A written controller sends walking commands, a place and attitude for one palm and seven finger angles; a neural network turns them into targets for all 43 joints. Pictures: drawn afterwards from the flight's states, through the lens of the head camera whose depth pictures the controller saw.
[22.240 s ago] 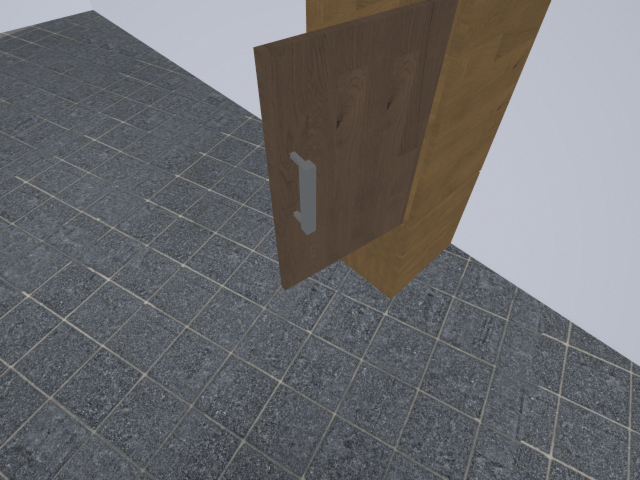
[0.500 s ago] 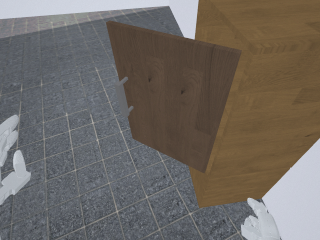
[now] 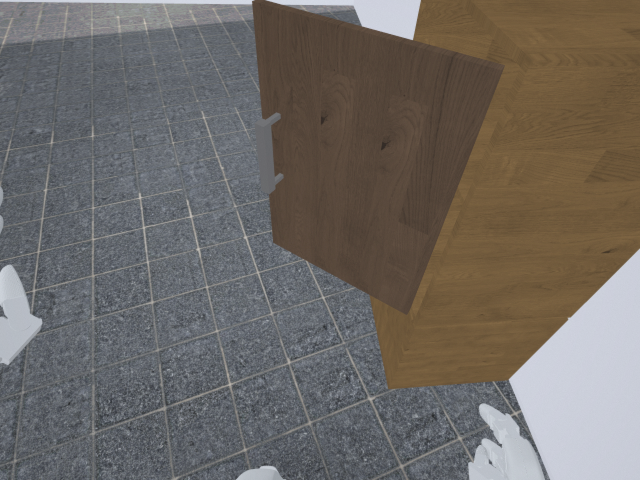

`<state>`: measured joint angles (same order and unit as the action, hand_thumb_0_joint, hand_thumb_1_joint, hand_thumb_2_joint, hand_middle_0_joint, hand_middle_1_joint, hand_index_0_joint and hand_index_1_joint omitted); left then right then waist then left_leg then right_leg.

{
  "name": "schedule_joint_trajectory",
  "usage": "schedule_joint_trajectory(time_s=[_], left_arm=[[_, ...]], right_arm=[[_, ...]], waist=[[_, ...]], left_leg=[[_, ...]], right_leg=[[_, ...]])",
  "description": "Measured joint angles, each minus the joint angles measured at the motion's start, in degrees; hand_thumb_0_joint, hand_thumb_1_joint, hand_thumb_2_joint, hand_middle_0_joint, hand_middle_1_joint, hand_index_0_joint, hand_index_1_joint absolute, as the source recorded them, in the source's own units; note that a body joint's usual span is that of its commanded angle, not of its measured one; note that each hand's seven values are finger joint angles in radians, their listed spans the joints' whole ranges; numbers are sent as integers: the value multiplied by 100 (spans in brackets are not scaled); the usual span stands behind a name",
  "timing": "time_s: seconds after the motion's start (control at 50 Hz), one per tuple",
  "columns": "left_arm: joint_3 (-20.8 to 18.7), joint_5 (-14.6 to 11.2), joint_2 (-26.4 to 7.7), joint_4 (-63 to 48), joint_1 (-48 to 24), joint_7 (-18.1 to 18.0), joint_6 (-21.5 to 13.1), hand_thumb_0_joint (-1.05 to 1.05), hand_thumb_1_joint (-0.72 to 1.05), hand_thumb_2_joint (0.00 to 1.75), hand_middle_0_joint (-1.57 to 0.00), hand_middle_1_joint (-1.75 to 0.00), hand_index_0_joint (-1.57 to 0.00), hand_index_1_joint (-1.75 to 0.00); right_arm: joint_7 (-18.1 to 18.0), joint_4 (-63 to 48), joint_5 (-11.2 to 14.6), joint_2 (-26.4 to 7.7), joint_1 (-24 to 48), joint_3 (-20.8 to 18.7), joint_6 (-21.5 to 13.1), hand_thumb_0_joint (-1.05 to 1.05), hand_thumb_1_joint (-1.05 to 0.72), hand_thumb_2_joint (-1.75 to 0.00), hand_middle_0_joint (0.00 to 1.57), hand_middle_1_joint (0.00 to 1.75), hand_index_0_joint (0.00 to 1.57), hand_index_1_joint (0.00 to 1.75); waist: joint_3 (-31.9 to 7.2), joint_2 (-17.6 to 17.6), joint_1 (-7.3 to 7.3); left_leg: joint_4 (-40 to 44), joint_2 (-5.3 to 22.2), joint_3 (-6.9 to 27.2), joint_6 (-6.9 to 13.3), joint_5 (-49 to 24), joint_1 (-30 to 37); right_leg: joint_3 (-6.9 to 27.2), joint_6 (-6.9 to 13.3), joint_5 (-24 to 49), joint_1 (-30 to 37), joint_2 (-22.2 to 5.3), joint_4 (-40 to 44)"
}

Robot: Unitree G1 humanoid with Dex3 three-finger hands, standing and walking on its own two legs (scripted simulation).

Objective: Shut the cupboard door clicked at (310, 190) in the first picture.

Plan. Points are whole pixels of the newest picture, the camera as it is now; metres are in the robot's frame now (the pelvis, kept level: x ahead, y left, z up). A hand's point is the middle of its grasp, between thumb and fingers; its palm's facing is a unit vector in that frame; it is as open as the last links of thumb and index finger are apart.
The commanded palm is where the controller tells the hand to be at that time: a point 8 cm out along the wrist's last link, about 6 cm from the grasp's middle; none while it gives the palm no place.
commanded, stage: step back with the hand held close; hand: left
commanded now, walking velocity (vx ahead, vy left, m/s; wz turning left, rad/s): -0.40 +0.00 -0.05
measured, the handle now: (271, 154) +0.70 +0.16 +0.00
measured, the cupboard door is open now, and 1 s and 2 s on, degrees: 52 52 52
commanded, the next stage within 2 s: stop stepping back and stand still in 0.46 s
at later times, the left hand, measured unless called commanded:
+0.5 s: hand out of the picture +0.12 +0.25 +0.18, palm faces +0.38 -0.81 -0.44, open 7.4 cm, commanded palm +0.06 +0.30 +0.20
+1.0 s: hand out of the picture +0.05 +0.29 +0.19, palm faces +0.34 -0.83 -0.45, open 7.4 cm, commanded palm +0.00 +0.34 +0.20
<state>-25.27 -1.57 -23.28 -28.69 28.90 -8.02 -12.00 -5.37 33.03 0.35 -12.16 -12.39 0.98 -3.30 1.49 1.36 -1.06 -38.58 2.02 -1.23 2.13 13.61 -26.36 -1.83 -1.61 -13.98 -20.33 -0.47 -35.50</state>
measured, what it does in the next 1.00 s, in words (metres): walks backwards: right foot, then left foot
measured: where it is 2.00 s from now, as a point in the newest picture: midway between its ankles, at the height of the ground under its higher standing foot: outside the picture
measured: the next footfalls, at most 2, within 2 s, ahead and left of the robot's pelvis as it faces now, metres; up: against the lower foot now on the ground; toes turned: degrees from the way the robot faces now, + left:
right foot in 0.36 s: -0.10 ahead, -0.13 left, +0.00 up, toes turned +3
left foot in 0.68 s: -0.07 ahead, +0.14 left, +0.00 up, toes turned -3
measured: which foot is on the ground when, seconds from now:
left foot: down 0.00-0.58, up 0.60-0.66, down 0.68-1.00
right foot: down 0.00-0.20, up 0.22-0.34, down 0.36-0.74, up 0.76-0.92, down 0.94-1.00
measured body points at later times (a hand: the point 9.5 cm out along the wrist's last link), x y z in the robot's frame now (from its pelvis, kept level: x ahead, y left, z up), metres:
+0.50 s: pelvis -0.09 +0.00 +0.01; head -0.06 +0.02 +0.45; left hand +0.09 +0.30 +0.20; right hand +0.09 -0.23 -0.07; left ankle +0.08 +0.10 -0.72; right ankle -0.14 -0.13 -0.72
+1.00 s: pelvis -0.15 +0.04 +0.02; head -0.15 +0.07 +0.47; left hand +0.03 +0.33 +0.21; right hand +0.00 -0.19 -0.06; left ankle -0.01 +0.10 -0.71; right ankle -0.18 -0.05 -0.72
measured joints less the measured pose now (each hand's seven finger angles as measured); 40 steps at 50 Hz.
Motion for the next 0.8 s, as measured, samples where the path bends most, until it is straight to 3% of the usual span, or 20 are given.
schedule_joint_trajectory(time_s=[0.1,0.14,0.18,0.24,0.3,0.36,0.4,0.46,0.52,0.56,0.6,0.66,0.68,0.74,0.8], left_arm=[[150,-37,72,-65,12,-124,-53,1,89,90,-21,-31,-21,-30],[215,-50,33,-112,16,-164,-43,1,89,90,-21,-31,-21,-30],[207,-61,-70,-112,-34,-179,-69,1,89,90,-21,-31,-21,-30],[38,-18,-238,-12,-43,-142,-135,1,89,90,-22,-31,-21,-30],[-169,-13,-431,9,62,-63,-197,1,89,90,-22,-31,-21,-30],[-361,-95,-492,-137,357,-44,-277,1,89,90,-22,-31,-21,-30],[-422,-134,-430,-232,433,-50,-346,1,89,90,-21,-31,-21,-30],[-72,-173,-173,-233,168,-51,-346,1,89,90,-21,-31,-21,-30],[162,-210,-227,-307,135,6,-283,2,89,90,-21,-31,-21,-30],[202,-221,-309,-289,184,48,-278,2,89,90,-22,-31,-21,-30],[185,-203,-409,-252,285,47,-267,1,89,90,-22,-31,-22,-30],[153,-156,-434,-149,462,-32,-197,1,89,90,-22,-31,-22,-30],[157,-149,-407,-81,441,-56,-157,1,89,90,-22,-31,-22,-30],[158,-137,-277,293,26,-109,-71,1,89,90,-22,-31,-22,-30],[63,-132,-103,565,-168,-129,73,1,89,90,-22,-31,-21,-30]], right_arm=[[75,217,-72,-34,-4,-47,22,1,-90,-90,20,30,20,30],[76,276,-68,-77,-14,-67,73,1,-90,-90,20,30,20,30],[32,292,-47,-90,2,-82,107,1,-90,-90,20,30,20,30],[-32,240,-34,-63,7,-117,52,1,-90,-90,20,30,20,30],[-1,239,-49,46,-117,-165,-66,1,-90,-90,20,30,20,30],[70,245,-78,107,-182,-120,-186,1,-90,-90,20,30,20,30],[96,302,-113,116,-21,-82,-275,1,-90,-90,20,30,20,30],[72,479,-83,78,338,-109,-329,1,-90,-90,20,30,20,30],[54,491,-40,136,457,-104,-279,1,-90,-90,20,30,20,30],[49,430,-35,184,444,-101,-217,1,-90,-90,20,30,20,30],[48,384,-57,203,354,-95,-163,1,-90,-90,20,30,20,30],[23,346,-87,116,82,-72,-69,1,-90,-90,20,30,20,30],[1,323,-86,47,-33,-70,-55,1,-90,-90,20,30,20,30],[-87,417,-22,-71,-160,-85,-79,1,-90,-90,20,30,20,30],[-87,460,-23,-2,-180,-26,-161,1,-90,-90,20,30,20,30]], waist=[[-110,-107,-24],[-156,-139,24],[-125,-178,111],[-38,-47,277],[-149,39,379],[-385,-53,310],[-389,-166,139],[-28,8,0],[2,8,11],[-100,-2,109],[-271,-69,171],[-595,-162,147],[-697,-125,143],[-639,-108,170],[-501,-162,198]], left_leg=[[-274,-119,26,-177,684,-164],[-152,-160,16,-176,687,-26],[92,-184,27,-75,132,-23],[261,-39,119,80,-431,-97],[410,89,260,71,-655,-246],[559,117,193,6,-856,-508],[639,130,23,-47,-1003,-690],[1018,254,3,-63,-1366,-525],[1220,275,-41,-63,-1556,-363],[1126,247,-23,-106,-1280,-376],[758,140,12,-272,-469,-462],[58,-57,40,-359,52,-240],[157,-75,80,-342,111,-26],[502,-182,127,17,-590,112],[987,-209,94,101,-712,275]], right_leg=[[86,59,179,-154,-35,81],[110,24,257,-207,-49,124],[92,-7,296,-253,-67,165],[184,-13,-232,-341,228,-308],[227,32,-561,-19,542,-727],[235,122,-553,672,563,-58],[362,188,-1034,883,489,596],[382,138,-569,808,595,620],[412,137,-544,821,606,530],[389,154,-548,838,583,508],[403,166,-533,851,500,511],[535,108,-537,873,360,496],[537,65,-544,871,354,499],[457,-21,-542,921,277,553],[522,65,-889,810,388,283]])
